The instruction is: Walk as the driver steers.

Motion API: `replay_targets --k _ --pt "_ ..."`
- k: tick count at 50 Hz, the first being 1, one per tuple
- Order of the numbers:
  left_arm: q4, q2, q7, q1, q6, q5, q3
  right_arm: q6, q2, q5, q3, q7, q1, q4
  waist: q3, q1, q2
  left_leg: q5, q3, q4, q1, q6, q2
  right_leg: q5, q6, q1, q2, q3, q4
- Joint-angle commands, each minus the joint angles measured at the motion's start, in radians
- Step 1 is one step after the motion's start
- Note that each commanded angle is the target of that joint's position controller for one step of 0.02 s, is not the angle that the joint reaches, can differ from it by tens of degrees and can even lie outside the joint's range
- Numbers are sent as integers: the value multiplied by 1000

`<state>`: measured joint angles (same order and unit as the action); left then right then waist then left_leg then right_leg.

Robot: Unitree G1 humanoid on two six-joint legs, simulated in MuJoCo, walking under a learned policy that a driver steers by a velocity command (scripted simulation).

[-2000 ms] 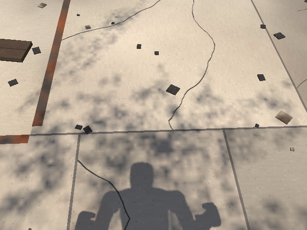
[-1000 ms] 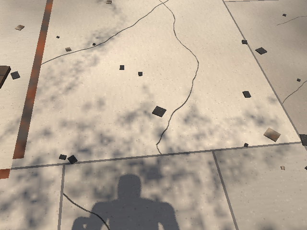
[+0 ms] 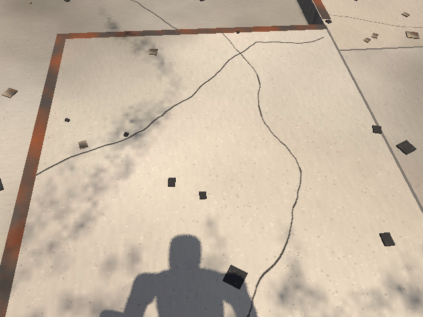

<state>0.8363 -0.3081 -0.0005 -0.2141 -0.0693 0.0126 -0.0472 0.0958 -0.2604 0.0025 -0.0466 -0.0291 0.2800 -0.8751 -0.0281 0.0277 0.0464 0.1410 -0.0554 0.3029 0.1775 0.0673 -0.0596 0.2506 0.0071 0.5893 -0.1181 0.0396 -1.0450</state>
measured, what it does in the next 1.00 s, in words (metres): walks ahead: right foot, then left foot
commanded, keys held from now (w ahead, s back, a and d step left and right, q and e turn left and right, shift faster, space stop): w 0.58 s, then w+e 0.42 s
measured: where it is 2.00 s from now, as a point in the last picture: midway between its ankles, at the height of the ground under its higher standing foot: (273, 183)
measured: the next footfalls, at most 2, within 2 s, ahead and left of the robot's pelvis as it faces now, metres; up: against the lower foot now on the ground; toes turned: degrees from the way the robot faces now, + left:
right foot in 0.30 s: +0.34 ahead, -0.16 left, +0.00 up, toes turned -2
left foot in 0.84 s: +0.65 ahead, +0.07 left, +0.00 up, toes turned -5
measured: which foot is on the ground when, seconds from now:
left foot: down 0.00-0.32, up 0.34-0.82, down 0.84-1.00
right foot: up 0.00-0.28, down 0.30-0.86, up 0.88-1.00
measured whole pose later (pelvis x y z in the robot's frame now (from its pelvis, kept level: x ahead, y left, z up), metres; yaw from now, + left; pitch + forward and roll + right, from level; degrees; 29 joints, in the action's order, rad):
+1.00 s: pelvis +0.55 -0.03 -0.01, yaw -10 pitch +1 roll +1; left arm 0.87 -0.30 -0.01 -0.31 -0.05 0.03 -0.07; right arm 0.10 -0.25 0.01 -0.06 -0.01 0.16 -0.85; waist -0.04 -0.01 0.04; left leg 0.16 -0.09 0.42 0.27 0.03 0.00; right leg 0.36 0.03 0.48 -0.06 0.05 -1.15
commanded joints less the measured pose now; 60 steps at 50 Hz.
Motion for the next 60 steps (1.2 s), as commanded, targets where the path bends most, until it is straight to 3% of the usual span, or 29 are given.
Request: replay_targets --k 1,5,9,12,14,15,16,17,18,19,20,21,23,26,31,36,39,41,42,43,44,45,46,47,48,50,53,57,60 --pt "-60 -42 -3 1 2 -9 -9 18 -152 -3 -33 13 -38 49 1 -30 -104 -194 187 -194 -13 178 264 -139 -28 71 -37 13 128" --pt "-94 -16 10 142 -12 -5 3 8 -174 -12 -36 26 20 20 -25 20 -100 -159 113 -203 -28 140 231 -334 -25 16 6 -29 389" --pt "-133 -33 29 237 -20 4 2 -10 -188 -24 -41 31 84 -22 -48 42 -103 -143 130 -158 -155 128 292 -316 3 39 23 -14 494" --pt "-139 -62 42 219 -26 3 -7 -27 -201 -26 -50 38 77 -32 -28 8 -116 -242 143 -82 -239 102 329 -209 42 -8 41 -19 531" --pt "-87 -109 37 42 -28 0 -36 -40 -198 -22 -47 40 46 -26 78 -91 -113 -504 94 137 -219 67 274 -180 83 -265 99 -77 563" --pt "-42 -166 28 -129 -25 -4 -60 -43 -159 -8 -30 42 60 -12 212 -153 -62 -415 51 379 -89 35 217 -200 124 -538 34 -11 527" --pt "-22 -274 23 -230 -18 -20 -86 -25 -48 -1 5 33 179 11 352 -119 179 -18 4 776 318 -41 55 -53 282 -925 -213 428 577" --pt "-18 -202 29 -249 -16 -6 -65 -1 -75 -10 3 28 162 -5 403 -138 217 442 141 935 478 -44 5 86 322 -974 -268 699 741" --pt "-28 -151 29 -173 -19 -3 -46 15 -163 -41 -21 20 79 16 250 -132 134 398 172 1008 575 -25 68 146 271 -861 -242 579 758" --pt "-46 -123 28 -97 -20 -6 -38 21 -166 -47 -21 21 13 33 155 -107 68 303 142 977 575 -13 124 94 238 -721 -205 449 775" --pt "-52 -95 30 -37 -21 -11 -29 19 -158 -33 -23 27 -21 38 82 -80 20 225 124 912 543 -17 163 4 224 -589 -165 349 806" --pt "-56 -69 32 -3 -27 -20 -22 8 -149 -22 -28 31 -13 35 57 -47 38 167 131 855 481 -21 194 -69 207 -503 -131 280 836" --pt "-47 -66 34 7 -37 -21 -22 -15 -108 -16 -23 34 21 21 54 -18 49 116 123 811 410 -37 205 -159 216 -428 -103 206 885" --pt "-17 -97 23 -33 -44 -15 -31 -28 -97 -6 -23 39 -45 49 18 -22 14 10 117 687 480 -67 214 -265 232 -430 -100 135 923" --pt "27 -112 2 -116 -29 -2 -33 -12 -65 -4 -14 28 -219 103 -21 -75 3 -226 87 381 477 -82 177 -282 196 -461 -57 56 936" --pt "70 -125 -9 -203 -4 10 -40 9 -70 -15 -9 3 -361 155 -53 -111 4 -218 92 213 467 -82 130 -276 196 -569 -96 108 864" --pt "73 -139 -19 -190 9 12 -51 23 -109 -17 -20 -6 -330 156 -30 -69 33 -138 104 161 370 -59 112 -331 172 -610 -127 158 789" --pt "62 -132 -18 -160 16 8 -50 29 -161 -15 -48 3 -158 109 70 24 36 -100 67 123 104 -18 80 -504 137 -572 -71 133 609" --pt "39 -88 -16 -147 15 -4 -33 31 -214 1 -68 13 12 76 216 96 -2 -106 151 183 -186 36 180 -405 105 -428 -10 97 368" --pt "12 21 -13 -252 0 -2 -3 20 -306 12 -94 20 124 59 377 77 -228 31 530 157 -590 169 434 -29 26 -34 150 -6 -12" --pt "11 -12 -11 -255 -14 14 -7 14 -233 5 -72 18 125 62 423 79 -322 160 758 33 -600 200 494 348 24 103 153 87 -180" --pt "-2 -105 -11 -181 -16 36 -34 13 -163 -1 -51 20 59 70 265 76 -234 223 622 6 -469 151 457 289 33 169 94 107 -244" --pt "-15 -109 -14 -129 -12 38 -38 11 -131 -3 -42 22 -6 78 166 53 -178 185 490 -21 -328 121 423 203 34 163 47 76 -231" --pt "-19 -96 -17 -104 -6 26 -42 11 -101 -1 -33 20 -61 75 92 27 -144 123 393 -63 -201 107 383 138 31 130 17 66 -185" --pt "-18 -77 -16 -115 6 21 -48 15 -83 6 -28 19 -97 73 56 -6 -170 76 312 -99 -112 95 354 90 30 78 -13 72 -146" --pt "-25 -30 -11 -128 32 22 -44 23 -87 10 -34 18 -130 64 23 -35 -171 4 208 -155 -16 103 335 46 20 25 -32 58 -119" --pt "-64 -21 -10 -76 50 14 -45 30 -122 12 -48 26 -122 44 -5 -42 -126 -95 100 -188 -11 123 339 -58 2 80 -42 63 -29" --pt "-102 -7 15 33 39 10 -36 19 -156 9 -58 39 -99 31 -24 -10 -99 -161 -37 -194 -53 103 312 -251 2 66 -26 14 207" --pt "-144 0 36 138 37 8 -27 4 -183 -4 -67 45 -50 17 -52 29 -82 -168 -88 -186 -122 94 333 -272 16 66 -11 -37 324"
